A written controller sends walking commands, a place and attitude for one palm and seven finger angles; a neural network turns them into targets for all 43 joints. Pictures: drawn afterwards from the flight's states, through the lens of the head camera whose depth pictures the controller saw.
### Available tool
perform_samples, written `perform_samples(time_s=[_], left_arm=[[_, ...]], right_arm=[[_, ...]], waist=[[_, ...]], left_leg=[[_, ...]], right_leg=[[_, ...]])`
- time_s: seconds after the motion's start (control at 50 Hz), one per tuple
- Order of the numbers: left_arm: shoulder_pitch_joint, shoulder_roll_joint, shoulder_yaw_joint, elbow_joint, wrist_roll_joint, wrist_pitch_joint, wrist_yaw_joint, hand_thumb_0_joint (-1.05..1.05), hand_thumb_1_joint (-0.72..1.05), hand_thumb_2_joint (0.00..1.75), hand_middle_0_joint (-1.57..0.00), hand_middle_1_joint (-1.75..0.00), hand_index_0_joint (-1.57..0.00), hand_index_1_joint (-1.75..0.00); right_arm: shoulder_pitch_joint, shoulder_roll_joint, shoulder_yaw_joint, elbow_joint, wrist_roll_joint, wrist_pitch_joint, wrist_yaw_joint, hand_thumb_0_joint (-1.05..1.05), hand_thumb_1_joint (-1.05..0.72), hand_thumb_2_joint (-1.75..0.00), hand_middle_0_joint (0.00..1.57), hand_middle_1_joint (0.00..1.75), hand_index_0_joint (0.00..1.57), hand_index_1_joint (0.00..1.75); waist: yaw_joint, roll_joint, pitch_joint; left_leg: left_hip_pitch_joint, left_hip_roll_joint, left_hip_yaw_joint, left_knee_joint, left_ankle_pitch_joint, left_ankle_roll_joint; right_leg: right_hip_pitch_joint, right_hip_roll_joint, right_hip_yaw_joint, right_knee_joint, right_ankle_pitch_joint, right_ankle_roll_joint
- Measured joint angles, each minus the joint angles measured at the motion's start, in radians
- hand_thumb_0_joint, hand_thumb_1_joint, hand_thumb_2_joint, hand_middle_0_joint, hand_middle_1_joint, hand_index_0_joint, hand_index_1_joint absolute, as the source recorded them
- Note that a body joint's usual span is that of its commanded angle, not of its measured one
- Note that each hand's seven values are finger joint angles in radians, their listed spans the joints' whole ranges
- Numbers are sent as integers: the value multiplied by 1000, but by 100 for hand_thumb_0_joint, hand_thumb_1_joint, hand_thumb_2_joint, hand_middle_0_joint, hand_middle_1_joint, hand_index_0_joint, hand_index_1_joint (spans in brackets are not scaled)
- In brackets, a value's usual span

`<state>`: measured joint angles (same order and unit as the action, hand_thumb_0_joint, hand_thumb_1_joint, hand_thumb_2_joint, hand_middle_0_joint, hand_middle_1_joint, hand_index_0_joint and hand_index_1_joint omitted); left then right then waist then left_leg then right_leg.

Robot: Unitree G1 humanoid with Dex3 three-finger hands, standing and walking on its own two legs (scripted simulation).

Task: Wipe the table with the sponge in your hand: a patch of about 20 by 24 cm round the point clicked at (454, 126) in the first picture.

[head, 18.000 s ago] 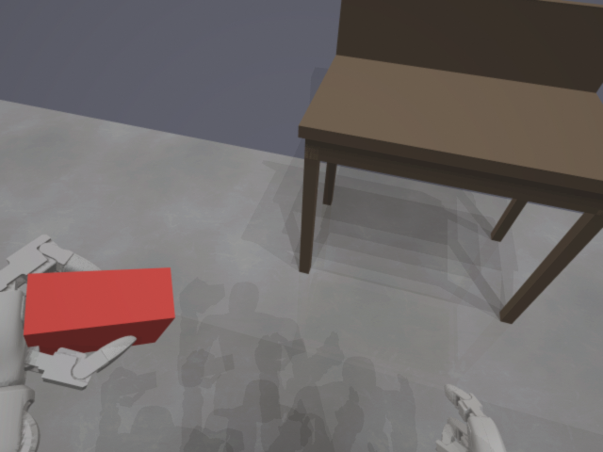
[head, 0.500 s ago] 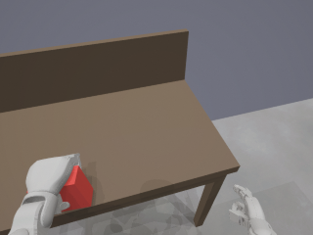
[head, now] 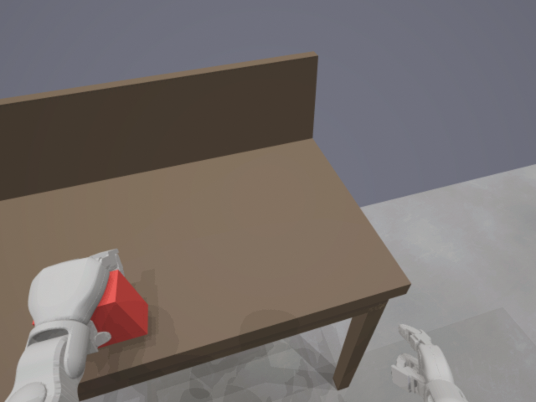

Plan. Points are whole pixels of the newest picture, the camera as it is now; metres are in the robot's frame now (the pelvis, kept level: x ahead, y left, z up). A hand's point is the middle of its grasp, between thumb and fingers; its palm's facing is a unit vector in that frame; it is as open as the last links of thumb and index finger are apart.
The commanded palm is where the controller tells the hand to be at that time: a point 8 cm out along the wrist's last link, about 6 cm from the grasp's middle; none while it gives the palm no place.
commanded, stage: lower the sponge onto the table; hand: left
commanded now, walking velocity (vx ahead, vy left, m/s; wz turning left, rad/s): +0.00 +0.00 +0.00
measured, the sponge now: (103, 318) +0.20 +0.30 +0.01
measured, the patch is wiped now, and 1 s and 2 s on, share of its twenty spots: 0.00 0.05 0.10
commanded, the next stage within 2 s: wipe forward along the first lane in 1.30 s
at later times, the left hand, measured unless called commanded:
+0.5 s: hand (90, 320) +0.18 +0.31 +0.03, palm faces -0.04 -0.11 -0.99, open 9.5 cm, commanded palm +0.16 +0.29 +0.09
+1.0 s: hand (103, 325) +0.19 +0.30 +0.01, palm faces -0.06 -0.10 -0.99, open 9.5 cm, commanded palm +0.16 +0.30 +0.07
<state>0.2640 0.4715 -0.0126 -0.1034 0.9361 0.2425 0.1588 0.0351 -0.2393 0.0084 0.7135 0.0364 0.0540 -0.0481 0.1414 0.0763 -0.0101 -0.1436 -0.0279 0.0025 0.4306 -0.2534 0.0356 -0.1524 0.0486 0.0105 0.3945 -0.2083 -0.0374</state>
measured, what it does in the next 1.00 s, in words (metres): stands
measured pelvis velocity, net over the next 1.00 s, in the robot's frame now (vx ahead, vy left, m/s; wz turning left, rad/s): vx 0.00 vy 0.00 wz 0.00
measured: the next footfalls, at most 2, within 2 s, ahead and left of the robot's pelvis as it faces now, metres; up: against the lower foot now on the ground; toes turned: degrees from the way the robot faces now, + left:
none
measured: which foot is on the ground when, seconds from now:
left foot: down 0.00-1.00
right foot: down 0.00-1.00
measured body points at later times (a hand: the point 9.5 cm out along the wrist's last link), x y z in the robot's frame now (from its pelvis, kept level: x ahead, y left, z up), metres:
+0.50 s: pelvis +0.01 +0.00 +0.00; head +0.00 -0.03 +0.45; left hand +0.18 +0.31 +0.08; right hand +0.25 -0.20 -0.09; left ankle -0.01 +0.09 -0.74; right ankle +0.00 -0.10 -0.74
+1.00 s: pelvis +0.00 +0.00 +0.00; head -0.01 -0.03 +0.45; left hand +0.18 +0.30 +0.07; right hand +0.23 -0.22 -0.09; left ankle -0.01 +0.09 -0.74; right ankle +0.00 -0.10 -0.74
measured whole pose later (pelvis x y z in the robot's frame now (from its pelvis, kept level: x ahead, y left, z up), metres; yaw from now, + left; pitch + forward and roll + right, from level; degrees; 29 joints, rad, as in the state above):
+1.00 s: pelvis +0.00 +0.00 +0.00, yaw +0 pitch +0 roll -1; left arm 0.26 0.41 -0.03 0.06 0.96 0.26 0.20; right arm 0.04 -0.24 -0.01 0.72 0.04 0.05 -0.04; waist 0.12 0.07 -0.04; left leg -0.20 -0.03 0.00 0.46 -0.26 0.03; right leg -0.21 0.05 0.01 0.43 -0.21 -0.04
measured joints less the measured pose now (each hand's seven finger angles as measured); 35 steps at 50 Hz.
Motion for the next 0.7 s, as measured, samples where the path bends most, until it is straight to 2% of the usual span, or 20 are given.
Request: perform_samples(time_s=[0.08,0.14,0.18,0.22,0.32,0.36,0.42,0.48,0.54,0.62,0.7], left_arm=[[-46,-19,11,73,-40,122,-24,1,-44,102,-80,-139,-79,-139],[-49,-29,-17,91,-48,154,-74,1,-44,102,-80,-139,-79,-139],[-44,-35,-43,92,-37,130,-102,1,-44,102,-80,-139,-79,-139],[-36,-38,-61,84,-20,80,-112,1,-44,102,-80,-139,-79,-139],[6,-37,-58,32,30,-27,-50,1,-44,102,-81,-139,-80,-139],[19,-34,-42,23,33,-27,-15,1,-44,102,-81,-139,-80,-139],[23,-32,-14,40,16,17,17,1,-44,102,-80,-139,-79,-139],[25,-39,0,64,-13,87,7,1,-44,102,-80,-139,-79,-139],[25,-46,-13,87,-30,119,-26,1,-44,102,-80,-139,-79,-139],[13,-44,-45,106,8,73,-50,1,-44,102,-80,-139,-79,-139],[3,-34,-41,106,25,-14,-22,0,-44,102,-80,-139,-79,-139]], right_arm=[[-25,0,12,5,17,12,0,2,-91,-90,20,30,20,30],[-32,-5,17,-9,15,10,-4,2,-91,-90,20,30,20,30],[-29,-8,17,-19,7,2,-6,2,-91,-90,20,30,20,30],[-25,-8,15,-23,-4,-6,-7,2,-91,-90,20,30,20,30],[-11,2,4,-28,-18,-15,2,1,-91,-90,20,30,20,30],[-9,6,2,-24,-15,-10,7,1,-91,-90,20,30,20,30],[-14,7,3,-11,-4,3,14,1,-91,-90,20,30,20,30],[-19,1,3,-7,6,15,17,1,-91,-90,20,30,20,30],[-20,-10,3,-9,7,17,10,1,-91,-90,20,30,20,30],[-11,-18,-5,-14,-5,0,-2,1,-91,-90,20,30,20,30],[-2,-12,-14,-10,-12,-16,-8,1,-91,-90,20,30,20,30]], waist=[[-17,8,1],[-25,11,3],[-25,9,3],[-18,3,4],[-1,-7,-1],[-1,-6,-8],[-4,-6,-16],[-14,-1,-17],[-20,2,-11],[-12,-1,0],[-2,-2,-1]], left_leg=[[-2,-7,-6,-15,12,2],[-8,-12,-14,-17,17,6],[-14,-13,-18,-12,15,8],[-16,-13,-18,-7,11,7],[-14,-2,-5,7,-5,2],[-13,1,0,8,-9,1],[-10,2,4,3,-9,-1],[-9,0,1,-2,-5,0],[-14,-3,-7,-1,-1,2],[-27,-5,-17,13,-1,3],[-36,-2,-17,25,-6,1]], right_leg=[[-4,-7,-6,-5,4,3],[-8,-12,-13,-6,3,5],[-11,-13,-17,-4,1,6],[-13,-12,-17,0,-1,5],[-13,-2,-4,6,-7,0],[-13,2,1,7,-8,-1],[-13,3,6,7,-9,-1],[-13,1,3,5,-8,-1],[-14,-2,-5,5,-7,0],[-21,-4,-15,12,-8,0],[-29,-1,-15,19,-9,-2]])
